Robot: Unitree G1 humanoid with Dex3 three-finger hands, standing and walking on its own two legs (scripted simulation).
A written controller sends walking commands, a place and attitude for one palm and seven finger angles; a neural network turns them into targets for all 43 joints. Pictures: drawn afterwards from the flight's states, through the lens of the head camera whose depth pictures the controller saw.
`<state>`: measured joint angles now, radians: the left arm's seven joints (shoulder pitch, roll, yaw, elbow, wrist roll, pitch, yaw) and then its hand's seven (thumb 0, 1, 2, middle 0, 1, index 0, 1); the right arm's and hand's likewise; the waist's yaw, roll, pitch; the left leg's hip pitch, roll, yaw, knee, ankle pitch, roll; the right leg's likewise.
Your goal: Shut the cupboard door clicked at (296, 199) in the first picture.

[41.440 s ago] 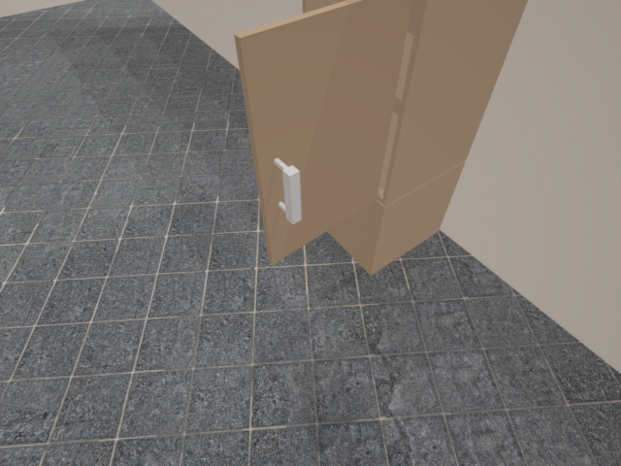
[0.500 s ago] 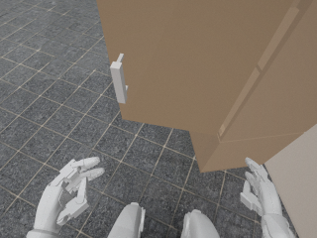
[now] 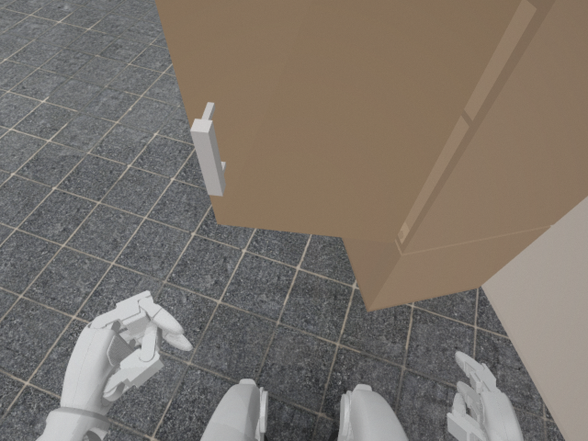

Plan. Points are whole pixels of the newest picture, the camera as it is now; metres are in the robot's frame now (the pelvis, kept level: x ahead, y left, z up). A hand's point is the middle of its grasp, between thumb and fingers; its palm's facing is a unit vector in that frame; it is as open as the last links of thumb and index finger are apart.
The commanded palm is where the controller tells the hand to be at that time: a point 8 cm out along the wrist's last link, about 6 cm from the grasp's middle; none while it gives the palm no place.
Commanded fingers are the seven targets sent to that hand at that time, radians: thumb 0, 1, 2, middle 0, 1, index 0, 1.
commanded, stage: raise the hand and make a fist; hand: left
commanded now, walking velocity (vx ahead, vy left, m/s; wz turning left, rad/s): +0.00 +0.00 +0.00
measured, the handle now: (213, 150) +0.53 +0.17 +0.05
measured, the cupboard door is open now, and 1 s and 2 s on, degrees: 71 71 71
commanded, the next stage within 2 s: bring the fist close to the handle in 0.92 s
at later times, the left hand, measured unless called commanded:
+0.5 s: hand (145, 342) +0.23 +0.19 +0.05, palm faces -0.05 -1.00 -0.04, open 3.1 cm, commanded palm +0.21 +0.24 +0.05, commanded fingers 0.00 0.90 0.90 -1.30 -1.50 -1.30 -1.50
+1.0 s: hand (151, 343) +0.23 +0.18 +0.05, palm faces -0.06 -1.00 -0.04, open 3.1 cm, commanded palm +0.21 +0.24 +0.05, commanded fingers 0.00 0.90 0.90 -1.30 -1.50 -1.30 -1.50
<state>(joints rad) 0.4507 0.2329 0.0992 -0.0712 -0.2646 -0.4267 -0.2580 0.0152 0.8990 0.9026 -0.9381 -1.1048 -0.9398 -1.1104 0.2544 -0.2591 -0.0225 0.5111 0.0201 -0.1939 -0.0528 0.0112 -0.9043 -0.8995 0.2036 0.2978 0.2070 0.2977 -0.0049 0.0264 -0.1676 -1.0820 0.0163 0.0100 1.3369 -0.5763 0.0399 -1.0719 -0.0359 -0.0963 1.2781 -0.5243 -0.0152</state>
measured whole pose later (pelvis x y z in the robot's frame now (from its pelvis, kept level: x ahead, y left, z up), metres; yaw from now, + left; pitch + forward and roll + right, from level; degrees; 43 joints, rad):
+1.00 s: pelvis +0.01 +0.00 +0.00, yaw +0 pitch +19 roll -3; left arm 0.40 0.26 0.15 -0.03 -0.30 -0.42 -0.30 0.02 0.90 0.90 -1.30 -1.50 -1.30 -1.50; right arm 0.23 -0.25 0.00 0.47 0.02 -0.15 -0.04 0.01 -0.90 -0.90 0.20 0.30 0.21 0.30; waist 0.00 0.03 -0.18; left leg -1.08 0.02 -0.01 1.34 -0.59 0.03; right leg -1.07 -0.03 -0.11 1.28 -0.54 -0.02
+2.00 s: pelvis +0.01 -0.01 +0.01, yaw +0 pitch +21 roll -2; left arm -0.44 0.24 0.17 0.68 -0.17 -0.44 -0.16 0.02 0.90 0.90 -1.30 -1.50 -1.30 -1.50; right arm 0.25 -0.26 0.01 0.60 0.00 -0.06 -0.01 0.00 -0.91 -0.90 0.20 0.30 0.21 0.30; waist -0.07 0.02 -0.15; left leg -1.10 0.02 0.02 1.27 -0.55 0.03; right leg -1.10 -0.03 -0.08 1.23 -0.50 -0.02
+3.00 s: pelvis +0.00 -0.01 +0.00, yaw -1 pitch +24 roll -2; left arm -0.80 0.38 0.24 1.07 -0.14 -0.48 -0.28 0.02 0.90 0.90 -1.31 -1.50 -1.31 -1.50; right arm 0.31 -0.27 0.01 0.64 0.00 -0.01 -0.01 0.00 -0.91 -0.90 0.20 0.30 0.21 0.30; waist -0.13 0.04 -0.14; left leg -1.20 0.02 0.01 1.31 -0.54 0.03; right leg -1.20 -0.02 -0.09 1.27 -0.49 -0.03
